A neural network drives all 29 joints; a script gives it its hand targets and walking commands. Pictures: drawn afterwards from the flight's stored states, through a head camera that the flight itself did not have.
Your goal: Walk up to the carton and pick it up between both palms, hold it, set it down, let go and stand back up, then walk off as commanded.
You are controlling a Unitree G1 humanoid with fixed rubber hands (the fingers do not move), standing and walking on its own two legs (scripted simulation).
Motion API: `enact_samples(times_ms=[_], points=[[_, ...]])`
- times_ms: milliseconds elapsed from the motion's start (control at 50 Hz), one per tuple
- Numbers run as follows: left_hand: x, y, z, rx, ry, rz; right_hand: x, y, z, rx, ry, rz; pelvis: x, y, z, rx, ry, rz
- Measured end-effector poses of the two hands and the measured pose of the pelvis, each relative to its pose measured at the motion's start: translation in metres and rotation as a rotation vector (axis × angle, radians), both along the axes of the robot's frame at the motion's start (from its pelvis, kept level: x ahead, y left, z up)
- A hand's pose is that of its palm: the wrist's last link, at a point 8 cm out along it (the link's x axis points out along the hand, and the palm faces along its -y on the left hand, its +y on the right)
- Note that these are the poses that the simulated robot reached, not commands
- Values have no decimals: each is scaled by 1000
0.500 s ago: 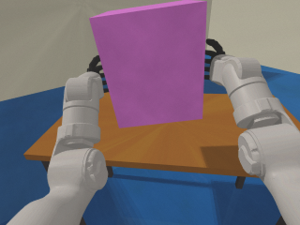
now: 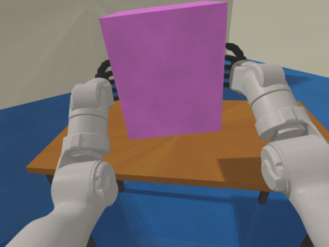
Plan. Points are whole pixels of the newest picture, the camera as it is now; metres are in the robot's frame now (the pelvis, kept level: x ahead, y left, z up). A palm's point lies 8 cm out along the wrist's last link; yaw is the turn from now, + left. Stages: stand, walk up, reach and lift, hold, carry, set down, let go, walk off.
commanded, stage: hold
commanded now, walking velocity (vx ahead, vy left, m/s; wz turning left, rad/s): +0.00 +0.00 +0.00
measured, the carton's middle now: (167, 68) +0.42 -0.01 +0.33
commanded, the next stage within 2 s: none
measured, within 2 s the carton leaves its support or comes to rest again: neither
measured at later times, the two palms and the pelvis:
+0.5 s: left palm (103, 88) +0.38 +0.14 +0.31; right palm (235, 73) +0.38 -0.16 +0.33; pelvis +0.00 +0.00 +0.00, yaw +1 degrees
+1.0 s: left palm (101, 88) +0.38 +0.14 +0.31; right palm (235, 70) +0.37 -0.16 +0.33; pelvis +0.00 +0.00 +0.00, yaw +0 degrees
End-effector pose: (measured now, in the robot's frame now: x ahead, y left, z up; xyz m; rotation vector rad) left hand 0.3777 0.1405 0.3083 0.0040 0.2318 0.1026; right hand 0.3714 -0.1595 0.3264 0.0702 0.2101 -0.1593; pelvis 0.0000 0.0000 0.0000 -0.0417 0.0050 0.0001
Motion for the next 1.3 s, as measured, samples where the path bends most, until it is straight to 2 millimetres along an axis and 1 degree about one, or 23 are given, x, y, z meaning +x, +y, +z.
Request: enact_samples(times_ms=[100, 240, 520, 660, 840, 1040, 1300], points=[[2, -1, -1, 2, 7, -3, 2, -1, 0, 1, 7, -1, -1, -1, 0, 0, 9, 2], [4, 0, 4, -4, -13, 3, 5, 0, 7, -3, -12, 4, 1, -3, 0, 1, 14, 9], [6, 1, -1, 3, -5, -2, 4, 1, -2, -9, -1, -3, 4, -2, 0, -3, -2, 16], [5, 1, 2, 1, -22, -11, 1, 1, 2, -2, -17, -13, 4, 0, 0, -4, -1, 8], [0, 4, -1, -1, -1, -4, -1, 4, 0, 2, 3, -7, 1, 3, 0, -3, -7, 3], [-2, 4, 4, -3, -18, 3, -1, 4, 9, -2, -16, -2, -1, 2, 0, -2, 2, 2], [1, 2, 5, -6, -15, 3, 1, 2, 10, -20, -12, -1, 1, -2, 0, -2, 11, 9]])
